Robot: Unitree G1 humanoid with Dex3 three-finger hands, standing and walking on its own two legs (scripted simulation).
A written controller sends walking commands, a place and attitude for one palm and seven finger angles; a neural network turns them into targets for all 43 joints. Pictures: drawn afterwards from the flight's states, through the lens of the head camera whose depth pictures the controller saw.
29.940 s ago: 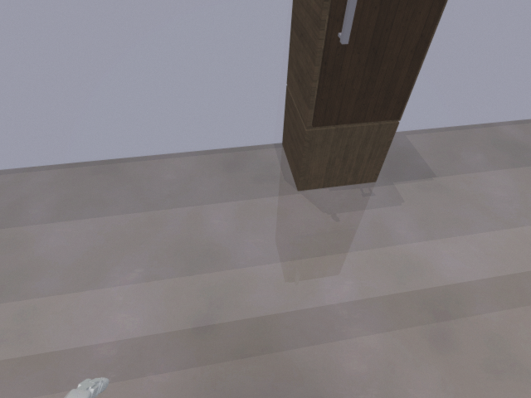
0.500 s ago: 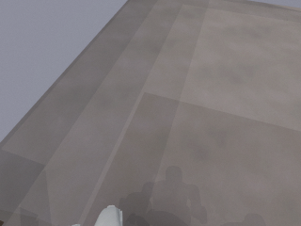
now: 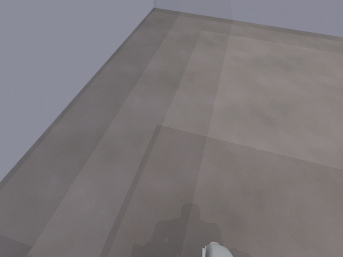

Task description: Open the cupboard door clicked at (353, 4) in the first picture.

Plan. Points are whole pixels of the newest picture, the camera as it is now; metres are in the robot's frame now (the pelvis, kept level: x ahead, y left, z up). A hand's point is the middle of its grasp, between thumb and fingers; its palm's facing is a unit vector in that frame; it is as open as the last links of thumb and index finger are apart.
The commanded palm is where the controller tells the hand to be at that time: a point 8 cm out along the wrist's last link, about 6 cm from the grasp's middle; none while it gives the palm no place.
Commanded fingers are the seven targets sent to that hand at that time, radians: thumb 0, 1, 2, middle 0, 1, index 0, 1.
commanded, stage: walk to a spot facing it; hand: left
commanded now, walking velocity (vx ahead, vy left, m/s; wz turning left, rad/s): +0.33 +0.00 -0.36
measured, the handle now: out of the picture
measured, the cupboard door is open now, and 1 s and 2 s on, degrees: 42 42 42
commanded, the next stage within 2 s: turn to face it in 0.14 s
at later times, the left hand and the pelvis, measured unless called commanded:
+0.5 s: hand (139, 203) +0.29 +0.13 -0.18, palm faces +0.04 -0.99 -0.16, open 7.1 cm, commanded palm none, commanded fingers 0.00 0.90 0.90 -0.20 -0.30 -0.20 -0.30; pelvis +0.21 -0.05 -0.01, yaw +1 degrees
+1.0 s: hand (140, 200) +0.29 +0.12 -0.16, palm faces +0.33 -0.90 -0.29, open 7.4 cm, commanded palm none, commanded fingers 0.00 0.90 0.90 -0.20 -0.30 -0.20 -0.30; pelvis +0.27 -0.10 -0.01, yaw +19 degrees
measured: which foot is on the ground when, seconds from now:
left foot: down 0.00-0.18, up 0.20-0.52, down 0.54-0.90, up 0.92-1.00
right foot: up 0.00-0.16, down 0.18-0.54, up 0.56-0.90, down 0.92-1.00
